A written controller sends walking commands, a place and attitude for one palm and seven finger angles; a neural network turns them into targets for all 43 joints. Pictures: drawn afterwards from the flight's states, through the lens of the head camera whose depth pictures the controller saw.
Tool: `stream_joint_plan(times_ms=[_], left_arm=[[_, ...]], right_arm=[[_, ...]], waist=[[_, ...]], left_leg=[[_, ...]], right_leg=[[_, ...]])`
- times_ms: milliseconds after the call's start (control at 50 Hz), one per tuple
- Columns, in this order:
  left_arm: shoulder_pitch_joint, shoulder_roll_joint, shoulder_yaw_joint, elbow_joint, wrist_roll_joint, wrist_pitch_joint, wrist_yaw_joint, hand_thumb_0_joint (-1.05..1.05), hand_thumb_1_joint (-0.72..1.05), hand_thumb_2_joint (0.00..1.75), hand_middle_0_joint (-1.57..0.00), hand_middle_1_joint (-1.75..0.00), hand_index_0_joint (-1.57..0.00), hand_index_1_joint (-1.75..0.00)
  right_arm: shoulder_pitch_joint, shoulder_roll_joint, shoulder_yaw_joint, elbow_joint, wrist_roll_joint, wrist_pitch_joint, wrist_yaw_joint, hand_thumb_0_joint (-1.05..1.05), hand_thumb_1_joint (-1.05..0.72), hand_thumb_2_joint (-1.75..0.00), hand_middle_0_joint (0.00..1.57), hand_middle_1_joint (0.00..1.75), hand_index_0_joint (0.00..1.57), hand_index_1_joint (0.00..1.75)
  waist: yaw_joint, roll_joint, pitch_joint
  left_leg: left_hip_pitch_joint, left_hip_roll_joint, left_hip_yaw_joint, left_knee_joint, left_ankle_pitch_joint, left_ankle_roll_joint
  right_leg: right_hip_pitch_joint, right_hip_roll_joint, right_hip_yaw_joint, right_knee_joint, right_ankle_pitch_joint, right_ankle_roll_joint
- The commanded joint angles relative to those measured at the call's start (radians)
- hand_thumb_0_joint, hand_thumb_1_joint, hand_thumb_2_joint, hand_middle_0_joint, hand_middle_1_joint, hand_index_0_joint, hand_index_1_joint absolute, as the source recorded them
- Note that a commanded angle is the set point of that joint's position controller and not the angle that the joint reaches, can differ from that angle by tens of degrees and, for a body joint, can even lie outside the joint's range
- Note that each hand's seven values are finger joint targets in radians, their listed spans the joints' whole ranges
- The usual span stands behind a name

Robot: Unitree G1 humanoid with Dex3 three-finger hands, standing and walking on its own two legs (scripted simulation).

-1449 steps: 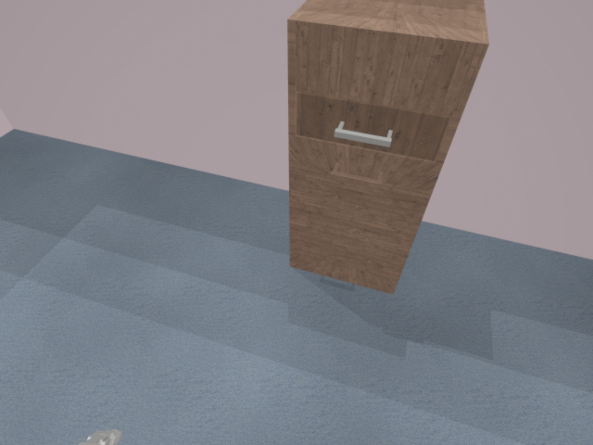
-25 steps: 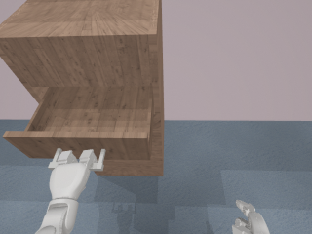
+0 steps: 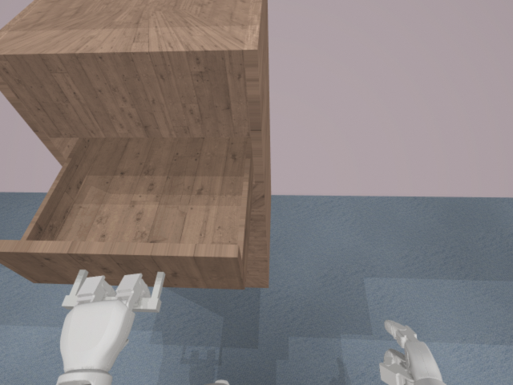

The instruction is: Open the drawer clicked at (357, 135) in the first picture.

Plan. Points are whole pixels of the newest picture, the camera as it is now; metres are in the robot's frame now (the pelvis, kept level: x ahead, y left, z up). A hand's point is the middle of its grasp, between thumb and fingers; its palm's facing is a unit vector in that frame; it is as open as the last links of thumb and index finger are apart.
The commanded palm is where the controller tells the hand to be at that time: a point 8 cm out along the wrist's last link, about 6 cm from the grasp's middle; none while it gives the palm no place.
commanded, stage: pull the drawer open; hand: left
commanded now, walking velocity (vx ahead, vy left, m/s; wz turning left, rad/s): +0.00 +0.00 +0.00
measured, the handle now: (116, 291) +0.25 +0.25 +0.00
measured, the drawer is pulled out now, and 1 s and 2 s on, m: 0.24 0.30 0.30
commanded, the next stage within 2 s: open the thumb to release the handle in 0.68 s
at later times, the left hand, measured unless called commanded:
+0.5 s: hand (104, 381) +0.13 +0.23 -0.02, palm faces -0.08 -0.09 -0.99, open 5.4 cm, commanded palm +0.09 +0.24 +0.03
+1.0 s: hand (93, 378) +0.14 +0.25 -0.02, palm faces -0.07 -0.08 -0.99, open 6.5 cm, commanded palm +0.11 +0.24 +0.03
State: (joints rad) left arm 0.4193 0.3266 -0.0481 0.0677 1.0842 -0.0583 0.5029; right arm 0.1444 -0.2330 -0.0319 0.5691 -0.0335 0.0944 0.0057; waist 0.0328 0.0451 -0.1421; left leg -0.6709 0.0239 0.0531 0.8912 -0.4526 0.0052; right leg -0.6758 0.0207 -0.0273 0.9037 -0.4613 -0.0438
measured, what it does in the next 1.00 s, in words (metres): stands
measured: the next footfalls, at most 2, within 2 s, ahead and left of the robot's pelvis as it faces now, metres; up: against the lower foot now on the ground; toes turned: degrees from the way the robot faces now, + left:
none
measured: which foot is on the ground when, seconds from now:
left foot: down 0.00-1.00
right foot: down 0.00-1.00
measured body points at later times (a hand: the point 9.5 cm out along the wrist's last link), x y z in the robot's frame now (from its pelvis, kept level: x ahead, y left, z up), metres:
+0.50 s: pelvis +0.00 +0.00 -0.01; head +0.05 -0.03 +0.43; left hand +0.13 +0.23 +0.04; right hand +0.21 -0.22 -0.12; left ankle -0.01 +0.12 -0.69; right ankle -0.01 -0.09 -0.69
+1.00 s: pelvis +0.00 +0.00 -0.02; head +0.06 -0.03 +0.42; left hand +0.13 +0.25 +0.04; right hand +0.20 -0.23 -0.13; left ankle -0.01 +0.12 -0.69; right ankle -0.01 -0.09 -0.69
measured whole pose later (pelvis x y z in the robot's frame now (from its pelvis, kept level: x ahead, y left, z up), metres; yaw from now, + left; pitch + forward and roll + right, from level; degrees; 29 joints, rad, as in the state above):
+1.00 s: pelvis +0.00 +0.00 -0.02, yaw +0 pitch +16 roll +1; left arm 0.67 0.36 0.05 -0.10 1.04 -0.16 0.53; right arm 0.15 -0.24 -0.05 0.52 -0.07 0.10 0.04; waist 0.05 0.06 -0.17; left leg -0.80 0.03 0.04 1.02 -0.51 0.00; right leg -0.80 0.02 -0.04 1.03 -0.52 -0.05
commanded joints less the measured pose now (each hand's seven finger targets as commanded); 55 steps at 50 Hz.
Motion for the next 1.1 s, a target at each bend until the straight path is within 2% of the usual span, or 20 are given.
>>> stream_joint_plan(times_ms=[0,20,100,180,240,260,300,360,400,480,520,740,760,780,800,820,900,960,980,1080], left_arm=[[0.141,0.176,0.160,-0.179,-0.019,0.005,0.051,0.00,0.90,0.90,-0.40,-1.35,-0.40,-1.35],[0.163,0.161,0.147,-0.163,-0.017,0.005,0.055,0.00,0.90,0.90,-0.40,-1.35,-0.40,-1.35],[0.202,0.160,0.151,-0.213,-0.020,-0.007,0.063,0.00,0.90,0.90,-0.40,-1.35,-0.40,-1.35],[0.281,0.177,0.181,-0.221,-0.028,-0.023,0.068,0.00,0.90,0.90,-0.40,-1.35,-0.40,-1.35],[0.330,0.174,0.178,-0.253,-0.024,-0.038,0.072,0.00,0.90,0.90,-0.40,-1.35,-0.40,-1.35],[0.331,0.156,0.159,-0.261,-0.026,-0.040,0.069,0.00,0.90,0.90,-0.40,-1.35,-0.40,-1.35],[0.345,0.194,0.207,-0.272,-0.027,-0.054,0.074,0.00,0.90,0.90,-0.40,-1.35,-0.40,-1.35],[0.374,0.171,0.189,-0.278,-0.025,-0.066,0.072,0.00,0.90,0.90,-0.40,-1.35,-0.40,-1.35],[0.352,0.185,0.204,-0.295,-0.027,-0.073,0.072,0.00,0.90,0.90,-0.40,-1.35,-0.40,-1.35],[0.450,0.187,0.219,-0.296,-0.035,-0.088,0.069,0.00,0.90,0.90,-0.40,-1.35,-0.40,-1.35],[0.476,0.171,0.204,-0.309,-0.041,-0.084,0.067,0.00,0.90,0.90,-0.40,-1.35,-0.40,-1.35],[0.602,0.158,0.205,-0.324,-0.060,-0.106,0.051,0.00,0.90,0.90,-0.40,-1.35,-0.40,-1.35],[0.257,0.204,0.198,-0.358,-0.034,-0.104,0.066,0.00,0.90,0.90,-0.40,-1.35,-0.40,-1.35],[0.296,0.220,0.261,-0.337,-0.025,-0.114,0.082,0.00,0.83,0.87,-0.40,-1.34,-0.40,-1.34],[0.299,0.221,0.258,-0.323,-0.017,-0.116,0.089,0.00,0.76,0.84,-0.39,-1.34,-0.39,-1.34],[0.381,0.181,0.241,-0.265,-0.020,-0.115,0.089,0.00,0.69,0.81,-0.38,-1.33,-0.38,-1.33],[0.383,0.186,0.233,-0.338,-0.061,-0.103,0.076,0.00,0.41,0.69,-0.36,-1.30,-0.36,-1.30],[0.378,0.145,0.174,-0.309,-0.067,-0.087,0.056,0.00,0.20,0.60,-0.35,-1.27,-0.35,-1.27],[0.350,0.163,0.180,-0.313,-0.064,-0.087,0.052,0.00,0.13,0.57,-0.35,-1.27,-0.35,-1.27],[0.350,0.170,0.169,-0.297,-0.047,-0.089,0.045,0.00,-0.22,0.42,-0.32,-1.23,-0.32,-1.23]], right_arm=[[-0.100,-0.098,-0.030,-0.165,-0.008,-0.042,0.004,0.00,-0.90,-0.90,0.20,0.30,0.20,0.30],[-0.096,-0.094,-0.030,-0.162,-0.005,-0.042,0.005,0.00,-0.90,-0.90,0.20,0.30,0.20,0.30],[-0.101,-0.096,-0.029,-0.174,-0.015,-0.042,0.015,0.00,-0.90,-0.90,0.20,0.30,0.20,0.30],[-0.103,-0.091,-0.028,-0.180,-0.016,-0.043,0.017,0.00,-0.90,-0.90,0.20,0.30,0.20,0.30],[-0.105,-0.087,-0.027,-0.191,-0.019,-0.043,0.024,0.00,-0.90,-0.90,0.20,0.30,0.20,0.30],[-0.105,-0.086,-0.028,-0.193,-0.018,-0.043,0.026,0.00,-0.90,-0.90,0.20,0.30,0.20,0.30],[-0.112,-0.085,-0.025,-0.194,-0.023,-0.042,0.027,0.00,-0.90,-0.90,0.20,0.30,0.20,0.30],[-0.111,-0.081,-0.028,-0.200,-0.024,-0.041,0.029,0.00,-0.90,-0.90,0.20,0.30,0.20,0.30],[-0.112,-0.083,-0.026,-0.203,-0.031,-0.039,0.032,0.00,-0.90,-0.90,0.20,0.30,0.20,0.30],[-0.113,-0.076,-0.030,-0.215,-0.031,-0.040,0.036,0.00,-0.90,-0.90,0.20,0.30,0.20,0.30],[-0.114,-0.074,-0.029,-0.223,-0.028,-0.037,0.036,0.00,-0.90,-0.90,0.20,0.30,0.20,0.30],[-0.114,-0.066,-0.030,-0.233,-0.031,-0.041,0.046,0.00,-0.90,-0.90,0.20,0.30,0.20,0.30],[-0.101,-0.102,-0.033,-0.207,-0.041,-0.030,0.040,0.00,-0.90,-0.90,0.20,0.30,0.20,0.30],[-0.089,-0.084,-0.039,-0.208,-0.047,-0.035,0.033,0.00,-0.90,-0.90,0.20,0.30,0.20,0.30],[-0.090,-0.087,-0.036,-0.206,-0.050,-0.037,0.027,0.00,-0.90,-0.90,0.20,0.30,0.20,0.30],[-0.080,-0.078,-0.038,-0.205,-0.045,-0.047,0.028,0.00,-0.90,-0.90,0.20,0.30,0.20,0.30],[-0.075,-0.092,-0.047,-0.215,-0.043,-0.043,0.031,0.00,-0.90,-0.90,0.20,0.30,0.20,0.30],[-0.079,-0.090,-0.048,-0.212,-0.033,-0.039,0.025,0.00,-0.90,-0.90,0.20,0.30,0.20,0.30],[-0.079,-0.094,-0.046,-0.211,-0.037,-0.038,0.027,0.00,-0.90,-0.90,0.20,0.30,0.20,0.30],[-0.079,-0.092,-0.036,-0.218,-0.034,-0.040,0.028,0.00,-0.90,-0.90,0.20,0.30,0.20,0.30]], waist=[[0.047,-0.032,-0.198],[0.041,-0.033,-0.173],[0.043,-0.040,-0.195],[0.051,-0.093,-0.186],[0.059,-0.036,-0.188],[0.048,-0.040,-0.162],[0.056,-0.036,-0.179],[0.051,-0.033,-0.141],[0.045,-0.048,-0.161],[0.069,-0.043,-0.171],[0.067,-0.020,-0.171],[0.076,-0.052,-0.173],[-0.013,-0.060,-0.129],[0.034,-0.045,-0.184],[0.025,-0.032,-0.164],[0.037,-0.025,-0.167],[0.037,-0.020,-0.270],[0.019,-0.060,-0.196],[0.018,-0.085,-0.200],[0.027,-0.070,-0.176]], left_leg=[[0.121,-0.058,-0.025,-0.061,0.306,0.020],[0.120,-0.055,-0.025,-0.059,0.297,0.021],[0.119,-0.054,-0.029,-0.041,0.318,0.021],[0.092,-0.058,-0.028,-0.028,0.291,0.023],[0.111,-0.057,-0.028,-0.022,0.304,0.019],[0.105,-0.053,-0.029,-0.022,0.295,0.022],[0.099,-0.056,-0.030,-0.011,0.294,0.021],[0.078,-0.055,-0.032,-0.005,0.253,0.023],[0.082,-0.056,-0.037,0.009,0.255,0.023],[0.070,-0.059,-0.031,0.021,0.244,0.021],[0.065,-0.055,-0.033,0.016,0.250,0.023],[0.060,-0.051,-0.031,0.027,0.300,0.025],[0.029,-0.046,-0.046,0.053,0.241,0.028],[0.034,-0.048,-0.040,0.055,0.231,0.027],[0.032,-0.050,-0.043,0.057,0.234,0.027],[0.043,-0.047,-0.037,0.054,0.235,0.028],[0.079,-0.052,-0.035,0.051,0.296,0.027],[0.055,-0.044,-0.038,0.038,0.258,0.033],[0.058,-0.045,-0.038,0.042,0.247,0.032],[0.063,-0.044,-0.036,0.029,0.226,0.033]], right_leg=[[0.134,0.011,0.041,-0.107,0.449,-0.012],[0.118,0.014,0.037,-0.104,0.436,-0.012],[0.106,0.012,0.039,-0.091,0.458,-0.012],[0.110,0.010,0.053,-0.088,0.466,-0.008],[0.079,0.012,0.055,-0.075,0.439,-0.015],[0.070,0.011,0.050,-0.080,0.432,-0.015],[0.064,0.011,0.057,-0.075,0.427,-0.017],[0.037,0.013,0.052,-0.072,0.376,-0.018],[0.012,0.011,0.061,-0.070,0.363,-0.019],[0.009,0.012,0.070,-0.062,0.350,-0.022],[0.028,0.013,0.057,-0.055,0.365,-0.023],[0.040,0.012,0.083,-0.054,0.445,-0.025],[-0.056,0.001,0.084,-0.044,0.406,-0.017],[-0.029,0.003,0.066,-0.034,0.369,-0.013],[-0.047,0.005,0.066,-0.036,0.367,-0.019],[-0.037,0.007,0.051,-0.029,0.367,-0.020],[0.022,0.001,0.059,-0.030,0.441,-0.017],[0.017,0.001,0.033,-0.048,0.400,-0.009],[-0.005,0.001,0.044,-0.056,0.379,-0.007],[-0.016,0.002,0.042,-0.067,0.331,-0.010]])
